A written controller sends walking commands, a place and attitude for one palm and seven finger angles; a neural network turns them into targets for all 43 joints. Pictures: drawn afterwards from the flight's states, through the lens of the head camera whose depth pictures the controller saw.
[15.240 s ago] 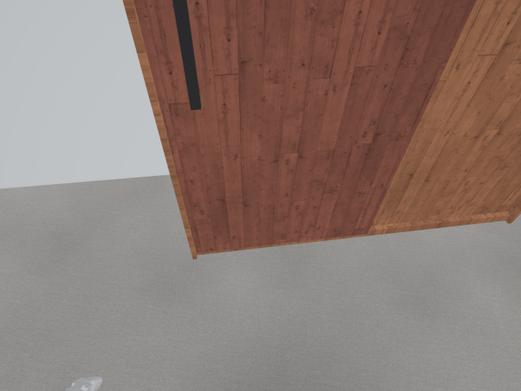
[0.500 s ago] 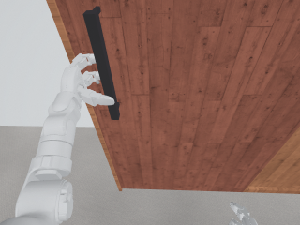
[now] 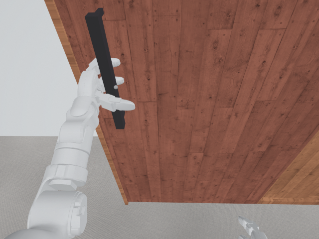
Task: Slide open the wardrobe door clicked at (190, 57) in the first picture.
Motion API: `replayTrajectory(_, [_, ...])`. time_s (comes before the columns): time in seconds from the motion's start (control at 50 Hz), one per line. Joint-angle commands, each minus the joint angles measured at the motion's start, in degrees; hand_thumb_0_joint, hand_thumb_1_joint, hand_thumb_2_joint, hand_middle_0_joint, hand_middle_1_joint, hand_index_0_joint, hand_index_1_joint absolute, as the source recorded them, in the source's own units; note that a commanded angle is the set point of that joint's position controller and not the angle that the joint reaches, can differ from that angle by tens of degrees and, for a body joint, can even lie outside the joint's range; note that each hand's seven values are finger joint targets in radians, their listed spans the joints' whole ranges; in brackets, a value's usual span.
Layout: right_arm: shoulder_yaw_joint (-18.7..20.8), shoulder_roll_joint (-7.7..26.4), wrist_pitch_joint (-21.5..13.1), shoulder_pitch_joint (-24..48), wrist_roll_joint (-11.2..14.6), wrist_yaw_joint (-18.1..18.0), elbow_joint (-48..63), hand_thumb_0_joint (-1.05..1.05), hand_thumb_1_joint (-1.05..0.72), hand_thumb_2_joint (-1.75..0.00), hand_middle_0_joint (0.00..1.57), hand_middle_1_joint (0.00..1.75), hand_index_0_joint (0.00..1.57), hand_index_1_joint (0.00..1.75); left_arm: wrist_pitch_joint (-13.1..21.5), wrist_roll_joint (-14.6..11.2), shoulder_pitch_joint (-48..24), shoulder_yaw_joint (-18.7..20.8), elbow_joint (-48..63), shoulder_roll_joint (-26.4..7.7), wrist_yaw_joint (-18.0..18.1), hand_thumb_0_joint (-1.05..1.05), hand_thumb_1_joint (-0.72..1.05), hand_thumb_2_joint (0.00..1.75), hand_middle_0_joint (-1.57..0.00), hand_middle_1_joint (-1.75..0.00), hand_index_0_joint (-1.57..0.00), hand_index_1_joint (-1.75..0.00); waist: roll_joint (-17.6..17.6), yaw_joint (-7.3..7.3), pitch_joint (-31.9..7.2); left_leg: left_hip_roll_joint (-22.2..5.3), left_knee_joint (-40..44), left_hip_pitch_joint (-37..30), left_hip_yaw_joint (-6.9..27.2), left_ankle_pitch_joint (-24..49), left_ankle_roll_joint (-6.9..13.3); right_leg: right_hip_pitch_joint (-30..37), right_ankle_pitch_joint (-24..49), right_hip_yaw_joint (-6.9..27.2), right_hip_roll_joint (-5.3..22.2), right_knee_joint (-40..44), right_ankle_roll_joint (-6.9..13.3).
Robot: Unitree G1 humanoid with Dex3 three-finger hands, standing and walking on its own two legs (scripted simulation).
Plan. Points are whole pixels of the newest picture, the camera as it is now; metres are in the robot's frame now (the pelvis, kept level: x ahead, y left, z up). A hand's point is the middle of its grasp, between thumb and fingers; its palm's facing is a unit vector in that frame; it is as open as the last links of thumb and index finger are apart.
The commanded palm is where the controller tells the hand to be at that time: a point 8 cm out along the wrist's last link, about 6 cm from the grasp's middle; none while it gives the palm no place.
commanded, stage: slide the fingers in behind the handle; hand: left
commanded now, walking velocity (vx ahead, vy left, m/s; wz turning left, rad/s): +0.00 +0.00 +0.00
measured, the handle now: (111, 78) +0.47 +0.15 +0.19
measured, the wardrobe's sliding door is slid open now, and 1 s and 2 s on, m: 0.00 0.00 0.00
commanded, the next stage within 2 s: grip the handle and tug to test in 0.78 s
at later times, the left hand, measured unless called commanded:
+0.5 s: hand (117, 87) +0.42 +0.12 +0.20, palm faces +0.05 -1.00 -0.01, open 14.1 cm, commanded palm +0.40 +0.16 +0.20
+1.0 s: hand (117, 86) +0.42 +0.12 +0.20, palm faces +0.04 -1.00 +0.00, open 13.7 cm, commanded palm +0.40 +0.16 +0.20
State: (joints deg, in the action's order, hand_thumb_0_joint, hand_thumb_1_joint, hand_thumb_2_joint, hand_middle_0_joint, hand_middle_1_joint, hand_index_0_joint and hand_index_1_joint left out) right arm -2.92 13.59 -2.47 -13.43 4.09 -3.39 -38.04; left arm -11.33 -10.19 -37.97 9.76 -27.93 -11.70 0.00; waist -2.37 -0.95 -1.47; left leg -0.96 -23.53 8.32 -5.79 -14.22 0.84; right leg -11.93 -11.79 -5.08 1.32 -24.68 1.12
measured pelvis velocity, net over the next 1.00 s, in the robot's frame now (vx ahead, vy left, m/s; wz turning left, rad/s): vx -0.01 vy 0.00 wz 0.02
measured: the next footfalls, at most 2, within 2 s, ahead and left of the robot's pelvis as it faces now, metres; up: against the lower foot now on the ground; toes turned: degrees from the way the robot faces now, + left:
none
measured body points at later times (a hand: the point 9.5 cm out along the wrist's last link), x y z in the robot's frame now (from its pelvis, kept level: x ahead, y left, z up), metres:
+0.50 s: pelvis +0.00 +0.00 +0.00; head -0.01 -0.02 +0.45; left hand +0.41 +0.17 +0.20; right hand +0.15 -0.24 -0.11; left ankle -0.02 +0.11 -0.74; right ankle +0.02 -0.10 -0.74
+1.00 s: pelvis -0.01 +0.00 +0.00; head -0.01 -0.01 +0.45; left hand +0.42 +0.18 +0.20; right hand +0.12 -0.23 -0.11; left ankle -0.02 +0.11 -0.74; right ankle +0.02 -0.10 -0.74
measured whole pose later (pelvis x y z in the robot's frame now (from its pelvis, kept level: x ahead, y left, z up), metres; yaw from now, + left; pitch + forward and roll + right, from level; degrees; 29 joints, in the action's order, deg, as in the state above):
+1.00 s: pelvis -0.01 +0.00 +0.00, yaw +1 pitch +0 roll +0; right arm -2.7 13.7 -4.5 -14.6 4.2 -3.6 -40.4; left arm -6.5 -10.0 -45.6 6.8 -39.1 -11.7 1.2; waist -1.8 -0.5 -0.7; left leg -0.5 -24.9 10.9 -4.5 -13.8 1.0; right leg -13.7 -11.5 -6.2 1.9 -25.5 1.1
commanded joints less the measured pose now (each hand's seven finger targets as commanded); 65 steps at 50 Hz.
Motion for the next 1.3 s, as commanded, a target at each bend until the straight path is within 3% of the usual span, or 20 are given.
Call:
replayTrajectory(0.0, [2.53,6.52,-3.19,5.95,0.35,-0.69,8.49,0.00,-0.90,-0.90,0.20,0.30,0.20,0.30,4.34,-0.30,-28.73,0.42,15.02,-8.18,-0.53,0.00,-0.50,0.30,-0.30,-1.20,-0.30,-1.20,2.67,0.03,-15.84,-0.15,1.50,-4.04,4.28,13.65,1.20,6.09,15.09,3.27,-0.25,2.36,0.42])
replayTrajectory(0.06, [2.69,6.89,-3.07,5.71,0.33,-0.93,8.37,0.00,-0.90,-0.90,0.20,0.30,0.20,0.30,4.19,-0.69,-26.83,2.88,14.06,-10.57,-0.43,0.00,-0.50,0.30,-0.30,-1.20,-0.30,-1.20,3.66,0.56,-15.86,-0.17,1.66,-3.55,4.52,13.18,1.28,6.76,14.41,3.33,-0.34,2.67,0.42])
replayTrajectory(0.18, [2.72,6.43,-3.48,6.05,0.41,-0.70,8.15,0.00,-0.90,-0.90,0.20,0.30,0.20,0.30,4.31,-0.80,-27.99,-0.72,15.72,-6.41,-0.11,0.00,-0.50,0.30,-0.30,-1.20,-0.30,-1.20,2.39,0.01,-15.94,-0.12,1.46,-4.48,4.61,13.49,1.07,5.80,14.42,3.00,-0.44,2.55,0.47])
replayTrajectory(0.24, [2.91,6.99,-3.13,5.93,0.17,-0.66,8.05,0.00,-0.90,-0.90,0.20,0.30,0.20,0.30,4.21,-0.41,-26.49,1.51,15.49,-9.18,0.49,0.00,-0.50,0.30,-0.30,-1.20,-0.30,-1.20,3.80,0.79,-16.82,-0.10,1.71,-3.92,4.67,14.31,1.20,7.64,15.19,3.02,-0.31,2.43,0.52])
replayTrajectory(0.3, [2.75,6.51,-3.14,6.09,0.49,-0.69,7.79,0.00,-0.90,-0.90,0.20,0.30,0.20,0.30,3.81,-0.52,-29.63,-2.71,14.97,-4.79,0.15,0.00,-0.50,0.30,-0.30,-1.20,-0.30,-1.20,3.81,-0.77,-14.78,-0.17,1.52,-4.44,4.60,12.58,1.23,4.79,13.61,2.99,-0.50,2.93,0.27])
replayTrajectory(0.38, [2.58,6.71,-3.05,5.55,0.46,-1.10,6.91,0.00,-0.90,-0.90,0.20,0.30,0.20,0.30,3.55,-0.15,-31.89,-2.89,11.12,-5.22,0.50,0.00,-0.50,0.30,-0.30,-1.20,-0.30,-1.20,4.70,-1.32,-12.59,-0.12,1.92,-3.44,5.18,9.39,1.31,2.89,9.54,2.96,-0.54,3.59,0.22])
replayTrajectory(0.44, [2.74,6.68,-3.32,5.21,0.21,-1.05,6.69,0.00,-0.90,-0.90,0.20,0.30,0.20,0.30,4.05,0.00,-32.78,-2.80,10.68,-4.99,0.83,0.00,-0.50,0.30,-0.30,-1.20,-0.30,-1.20,2.21,-1.03,-15.33,0.01,1.42,-4.86,5.43,11.14,1.18,3.38,10.75,3.05,-0.40,3.03,0.49])
replayTrajectory(0.52, [2.51,6.45,-3.64,4.79,0.25,-1.07,6.28,0.00,-0.90,-0.90,0.20,0.30,0.20,0.30,4.55,-0.73,-35.43,-3.97,9.31,-3.34,0.43,0.00,-0.50,0.30,-0.30,-1.20,-0.30,-1.20,5.25,-1.79,-15.05,0.14,1.15,-4.20,5.56,10.71,1.29,2.97,11.24,2.89,-0.50,2.85,0.30])
replayTrajectory(0.54, [2.67,6.74,-3.42,4.80,0.31,-1.15,5.93,0.00,-0.90,-0.90,0.20,0.30,0.20,0.30,4.70,-0.56,-33.71,-2.19,7.52,-5.37,0.57,0.00,-0.50,0.30,-0.30,-1.20,-0.30,-1.20,5.72,-1.23,-14.47,-0.04,1.25,-3.90,5.59,10.62,1.31,3.18,10.60,2.86,-0.52,3.04,0.30])
replayTrajectory(0.68, [2.31,6.14,-4.06,4.65,0.35,-0.93,5.79,0.00,-0.90,-0.90,0.20,0.30,0.20,0.30,6.43,-0.30,-38.31,-5.49,7.20,-2.23,0.41,0.00,-0.50,0.30,-0.30,-1.20,-0.30,-1.20,2.97,-2.00,-14.75,0.13,1.22,-4.40,5.79,9.51,1.16,1.61,9.07,2.96,-0.48,2.83,0.43])
replayTrajectory(0.74, [2.56,6.67,-4.24,4.04,0.29,-0.98,5.29,0.00,-0.90,-0.90,0.20,0.30,0.20,0.30,6.91,-0.39,-37.35,-3.45,4.48,-4.25,0.70,0.00,-0.50,0.30,-0.30,-1.20,-0.30,-1.20,5.56,-1.60,-14.06,-0.07,1.49,-3.44,6.18,8.54,1.21,1.74,7.89,2.76,-0.54,2.97,0.36])
replayTrajectory(0.8, [2.34,6.47,-4.58,3.96,0.38,-0.94,5.20,0.00,-0.90,-0.90,0.20,0.30,0.20,0.30,7.22,-0.49,-38.69,-4.39,3.56,-3.24,0.42,0.00,-0.50,0.30,-0.30,-1.20,-0.30,-1.20,5.22,-1.99,-13.47,0.12,1.50,-2.86,6.02,7.04,1.27,0.89,6.78,3.08,-0.53,3.10,0.34])
replayTrajectory(0.86, [2.26,6.82,-4.45,3.51,0.34,-1.10,4.95,0.00,-0.90,-0.90,0.20,0.30,0.20,0.30,7.71,-0.20,-39.50,-2.48,2.16,-6.10,0.43,0.00,-0.50,0.30,-0.30,-1.20,-0.30,-1.20,4.58,-1.71,-13.15,0.14,1.95,-1.78,5.97,6.13,1.29,1.46,5.61,3.27,-0.37,3.33,0.29])
replayTrajectory(0.9, [2.29,6.45,-5.04,3.30,0.34,-0.95,5.00,0.00,-0.90,-0.90,0.20,0.30,0.20,0.30,8.49,-0.15,-41.56,-4.44,2.82,-3.74,0.28,0.00,-0.41,0.34,-0.31,-1.21,-0.31,-1.21,2.77,-2.17,-14.08,0.17,1.70,-2.75,6.14,6.16,1.15,0.56,5.78,3.17,-0.47,2.97,0.48])
replayTrajectory(0.94, [2.62,7.11,-5.04,2.74,0.20,-0.85,5.00,0.00,-0.90,-0.90,0.20,0.30,0.20,0.30,9.25,-0.07,-38.86,-1.21,1.69,-7.26,0.43,0.00,-0.31,0.38,-0.32,-1.23,-0.32,-1.23,4.41,-1.07,-15.91,-0.12,1.83,-2.96,6.40,7.84,1.13,2.38,6.78,2.97,-0.53,2.68,0.62])
replayTrajectory(1.0, [2.55,6.55,-5.60,2.86,0.32,-0.56,5.42,0.00,-0.90,-0.90,0.20,0.30,0.20,0.30,9.90,-0.25,-39.31,-4.00,3.50,-3.68,-0.11,0.00,-0.17,0.44,-0.33,-1.25,-0.33,-1.25,3.00,-1.57,-16.43,-0.08,1.40,-3.79,5.96,9.25,1.05,2.11,8.74,3.10,-0.68,2.35,0.63])
replayTrajectory(1.08, [2.72,7.03,-5.61,2.54,0.34,-0.60,5.36,0.00,-0.90,-0.90,0.20,0.30,0.20,0.30,10.00,-0.44,-38.16,-1.61,3.76,-6.44,-0.19,0.00,0.01,0.52,-0.35,-1.27,-0.35,-1.27,4.84,-1.05,-15.95,-0.20,1.75,-3.03,5.88,9.18,1.18,2.88,8.77,3.11,-0.81,2.68,0.55])
replayTrajectory(1.18, [2.79,6.73,-5.75,3.08,0.39,-0.33,5.82,0.00,-0.90,-0.90,0.20,0.30,0.20,0.30,9.38,-0.25,-37.79,-3.42,6.67,-4.13,0.05,0.00,0.25,0.62,-0.38,-1.31,-0.38,-1.31,2.01,-0.94,-16.23,-0.18,1.85,-4.07,5.84,9.70,0.87,2.48,8.92,3.00,-0.91,2.62,0.68])
replayTrajectory(1.24, [2.98,7.11,-5.46,2.89,0.21,-0.28,5.80,0.00,-0.90,-0.90,0.20,0.30,0.20,0.30,8.82,-0.26,-34.14,-2.16,6.41,-5.21,0.18,0.00,0.39,0.68,-0.40,-1.33,-0.40,-1.33,5.18,-0.38,-16.47,-0.44,2.00,-3.87,5.94,11.27,0.94,3.93,10.20,2.61,-1.00,2.58,0.66])
replayTrajectory(1.28, [2.82,6.87,-5.36,3.23,0.27,-0.25,6.05,0.00,-0.90,-0.90,0.20,0.30,0.20,0.30,8.66,-0.19,-35.91,-3.24,8.70,-4.44,-0.09,0.00,0.48,0.72,-0.41,-1.34,-0.41,-1.34,3.99,-0.87,-16.35,-0.27,1.93,-4.11,5.65,11.68,0.93,3.79,11.16,2.74,-1.01,2.49,0.63])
